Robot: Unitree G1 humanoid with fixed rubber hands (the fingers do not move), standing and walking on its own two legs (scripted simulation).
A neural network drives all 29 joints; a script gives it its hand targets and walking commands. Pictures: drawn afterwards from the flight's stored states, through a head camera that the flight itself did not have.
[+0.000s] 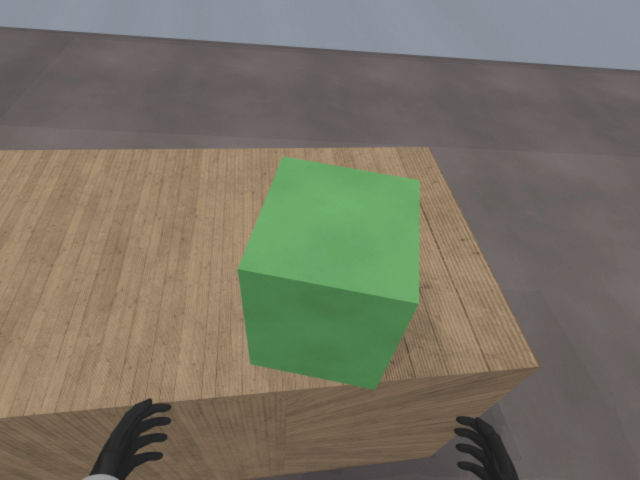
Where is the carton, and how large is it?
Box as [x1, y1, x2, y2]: [238, 156, 419, 389]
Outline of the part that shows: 283,156 238,267 250,363 375,389 418,304 419,180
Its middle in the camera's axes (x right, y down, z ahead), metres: +0.02 +0.05 +0.58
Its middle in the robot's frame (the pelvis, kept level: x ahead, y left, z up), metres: +0.41 -0.02 +0.00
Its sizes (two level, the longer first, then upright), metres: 0.210 0.200 0.250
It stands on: a pedestal, 0.64 m high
